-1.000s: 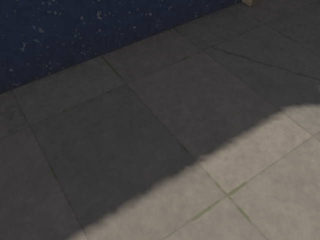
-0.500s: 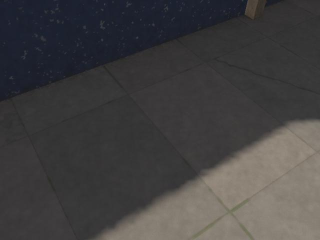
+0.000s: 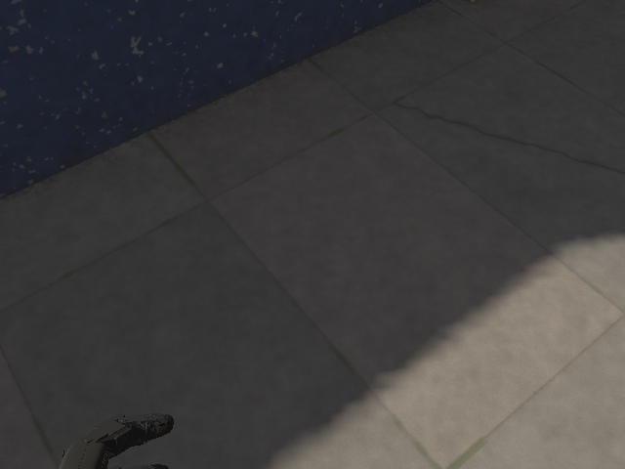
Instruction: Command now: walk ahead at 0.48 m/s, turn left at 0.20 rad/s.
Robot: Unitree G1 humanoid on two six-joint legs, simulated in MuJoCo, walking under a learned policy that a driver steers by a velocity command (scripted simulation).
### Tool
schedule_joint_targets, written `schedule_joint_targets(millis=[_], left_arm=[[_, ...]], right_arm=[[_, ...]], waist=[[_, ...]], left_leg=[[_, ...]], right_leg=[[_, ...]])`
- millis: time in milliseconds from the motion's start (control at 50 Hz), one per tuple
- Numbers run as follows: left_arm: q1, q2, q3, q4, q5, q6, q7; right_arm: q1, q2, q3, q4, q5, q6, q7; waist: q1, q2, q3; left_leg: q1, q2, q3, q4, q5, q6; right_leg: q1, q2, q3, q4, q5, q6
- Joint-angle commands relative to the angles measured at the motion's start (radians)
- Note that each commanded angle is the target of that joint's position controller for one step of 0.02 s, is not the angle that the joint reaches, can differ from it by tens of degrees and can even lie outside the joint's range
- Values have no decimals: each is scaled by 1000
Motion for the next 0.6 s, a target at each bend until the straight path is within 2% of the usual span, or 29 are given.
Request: schedule_joint_targets(millis=[20, 40, 60, 80, 100, 120, 140, 160, 200, 260, 320, 400, 440, 460, 500, 520, 540, 560, 580, 600], left_arm=[[525, 257, 76, 89, 27, 8, 14], [424, 192, 55, 80, 15, 1, 11], [325, 145, 40, 62, 12, -4, 12], [251, 113, 30, 61, 18, -13, 6], [210, 83, 22, 67, 29, -22, 3], [199, 72, 22, 78, 36, -23, 0], [208, 70, 23, 90, 36, -25, 2], [216, 81, 26, 100, 34, -28, 5], [233, 112, 33, 112, 38, -30, 19], [280, 132, 38, 123, 44, -24, 42], [311, 152, 39, 119, 41, -17, 58], [407, 173, 47, 134, 28, 4, 66], [432, 186, 53, 135, 20, 21, 66], [428, 194, 56, 131, 15, 29, 66], [395, 225, 65, 112, 9, 40, 69], [378, 240, 68, 103, 7, 48, 72], [353, 247, 68, 92, 2, 54, 72], [350, 237, 61, 75, 9, 49, 73], [437, 65, 13, 21, 44, 19, 53], [350, 116, 13, -14, -1, -34, 39]], right_arm=[[87, 8, 21, -66, 22, -39, 16], [-24, -97, -10, -99, 53, -55, 16], [-109, -123, -18, -130, 60, -57, 8], [-144, -114, -24, -137, 47, -51, -2], [-122, -102, -35, -129, 34, -34, -9], [-86, -71, -35, -121, 34, -15, -9], [-70, -49, -36, -118, 36, 0, -10], [-82, -43, -38, -126, 37, 12, -12], [-149, -61, -47, -160, 30, 25, -16], [-240, -73, -55, -197, 21, 18, -3], [-332, -62, -49, -229, 17, 7, 20], [-484, -37, -29, -299, 15, 4, 49], [-528, -36, -25, -335, 18, 5, 64], [-533, -43, -26, -351, 20, 5, 71], [-490, -80, -41, -368, 23, 8, 80], [-409, -113, -58, -360, 27, 10, 81], [-265, -166, -87, -331, 31, 9, 77], [-98, -253, -128, -290, 29, 15, 56], [-83, -367, -147, -282, 32, 14, 44], [-36, -314, -124, -310, 10, 2, 45]], waist=[[202, -231, -509], [190, -169, -325], [158, -112, -190], [117, -45, -111], [75, -60, -85], [48, -88, -71], [38, -90, -57], [31, -85, -33], [29, -70, 2], [46, -44, 20], [72, -29, 31], [133, -6, 74], [143, -13, 82], [135, -25, 77], [87, -72, 17], [35, -94, -39], [-49, -92, -119], [-124, -28, -213], [-8, 249, -289], [-48, 171, -438]], left_leg=[[-723, -90, -147, 873, -56, 33], [-815, -27, -185, 950, -18, 53], [-825, 31, -144, 929, 75, 67], [-773, 76, -130, 870, 154, 69], [-701, 111, -137, 809, 201, 75], [-645, 125, -140, 783, 218, 79], [-630, 129, -135, 764, 220, 81], [-647, 132, -132, 749, 234, 78], [-732, 137, -146, 698, 313, 67], [-841, 124, -163, 561, 464, 50], [-844, 109, -103, 396, 575, 42], [-897, 98, -28, 250, 558, 54], [-913, 85, 8, 209, 483, 68], [-891, 70, 29, 193, 433, 80], [-753, 2, 96, 184, 330, 115], [-633, -43, 122, 186, 285, 139], [-425, -91, 130, 122, 329, 175], [-114, -45, -6, 73, 352, 225], [240, 228, -556, 19, 254, 403], [336, 321, -890, -164, 163, 468]], right_leg=[[1013, -441, 844, -253, -319, -258], [850, -399, 727, -297, -373, -189], [670, -369, 554, -319, -326, -142], [498, -332, 424, -356, -225, -114], [395, -288, 312, -384, -166, -84], [330, -264, 243, -409, -152, -73], [294, -253, 196, -433, -135, -76], [271, -252, 154, -454, -112, -82], [274, -255, 100, -481, -78, -92], [349, -254, 31, -484, -11, -88], [403, -244, -51, -483, 40, -68], [550, -277, -111, -446, 102, -62], [628, -298, -132, -398, 174, -58], [651, -305, -146, -363, 257, -51], [668, -306, -179, -233, 622, -29], [660, -300, -192, -103, 789, -17], [603, -272, -210, 94, 825, 10], [385, -233, -210, 379, 592, 60], [-90, -34, -145, 755, -391, 125], [-228, 39, 115, 897, -524, 111]])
